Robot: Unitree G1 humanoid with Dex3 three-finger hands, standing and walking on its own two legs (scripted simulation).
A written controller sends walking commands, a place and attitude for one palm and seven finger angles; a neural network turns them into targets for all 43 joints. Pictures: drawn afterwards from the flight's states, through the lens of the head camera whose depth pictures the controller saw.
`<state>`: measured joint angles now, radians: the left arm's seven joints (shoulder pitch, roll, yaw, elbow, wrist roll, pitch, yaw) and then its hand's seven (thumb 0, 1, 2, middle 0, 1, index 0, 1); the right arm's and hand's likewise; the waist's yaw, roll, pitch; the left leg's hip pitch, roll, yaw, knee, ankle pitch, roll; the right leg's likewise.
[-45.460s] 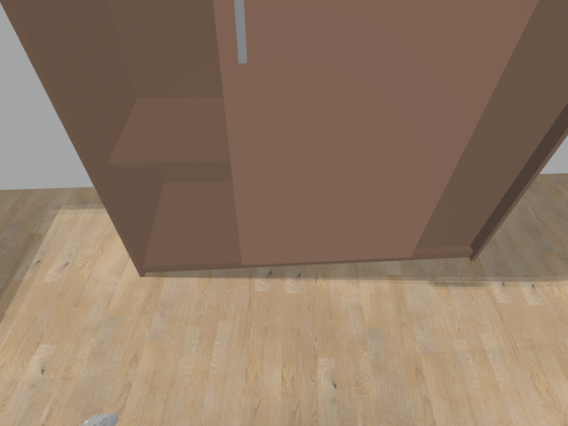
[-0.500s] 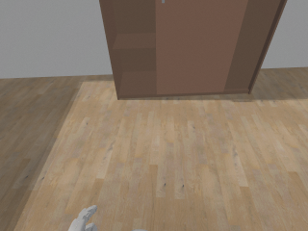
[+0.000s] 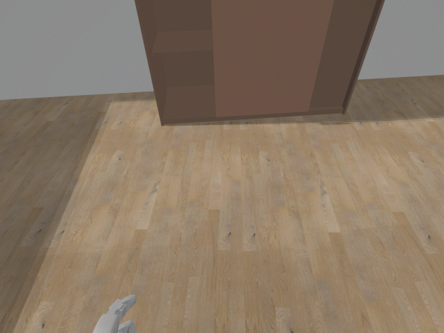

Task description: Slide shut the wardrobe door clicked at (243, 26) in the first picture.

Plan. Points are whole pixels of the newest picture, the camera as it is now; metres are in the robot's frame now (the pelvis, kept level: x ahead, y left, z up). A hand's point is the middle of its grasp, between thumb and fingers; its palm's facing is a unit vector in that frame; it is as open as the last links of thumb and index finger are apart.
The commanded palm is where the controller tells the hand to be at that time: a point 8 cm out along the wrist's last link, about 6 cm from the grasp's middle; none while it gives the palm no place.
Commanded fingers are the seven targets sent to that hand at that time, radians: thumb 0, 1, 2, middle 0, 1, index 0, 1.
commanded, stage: stop stepping back and stand still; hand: right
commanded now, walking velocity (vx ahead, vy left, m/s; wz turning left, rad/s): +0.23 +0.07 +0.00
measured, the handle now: out of the picture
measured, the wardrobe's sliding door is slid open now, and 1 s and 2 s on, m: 0.41 0.41 0.41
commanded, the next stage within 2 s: let the arm hang, fingers relaxed in 1.38 s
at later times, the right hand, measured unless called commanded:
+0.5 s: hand out of the picture +0.11 -0.27 +0.20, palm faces +0.35 +0.83 -0.43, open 7.4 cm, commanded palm +0.05 -0.33 +0.23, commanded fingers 0.00 -0.90 -0.90 0.20 0.30 0.20 0.30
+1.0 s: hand out of the picture +0.05 -0.32 +0.20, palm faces +0.40 +0.79 -0.46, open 7.4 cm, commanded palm -0.01 -0.36 +0.23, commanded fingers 0.00 -0.90 -0.90 0.20 0.30 0.20 0.30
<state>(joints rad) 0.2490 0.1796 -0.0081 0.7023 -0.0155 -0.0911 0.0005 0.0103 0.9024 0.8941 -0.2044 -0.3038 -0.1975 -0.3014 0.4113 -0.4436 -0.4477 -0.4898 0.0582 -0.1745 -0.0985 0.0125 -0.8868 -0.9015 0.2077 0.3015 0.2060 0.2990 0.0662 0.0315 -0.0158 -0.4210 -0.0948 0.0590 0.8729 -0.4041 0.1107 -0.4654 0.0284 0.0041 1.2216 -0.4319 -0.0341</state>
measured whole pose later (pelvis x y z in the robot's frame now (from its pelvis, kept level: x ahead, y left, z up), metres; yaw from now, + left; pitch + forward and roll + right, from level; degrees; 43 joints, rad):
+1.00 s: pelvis -0.15 -0.06 +0.01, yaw +1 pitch -1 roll +0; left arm 0.25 0.19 0.01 0.67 -0.01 -0.06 0.04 0.01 0.90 0.89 -0.20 -0.30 -0.20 -0.30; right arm 0.56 -0.49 -0.46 -0.62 0.05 -0.14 -0.14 0.01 -0.88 -0.90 0.22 0.30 0.21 0.30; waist 0.00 0.07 -0.01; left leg -0.46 -0.03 0.01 0.85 -0.37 0.04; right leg -0.36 0.01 0.00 0.84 -0.49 -0.01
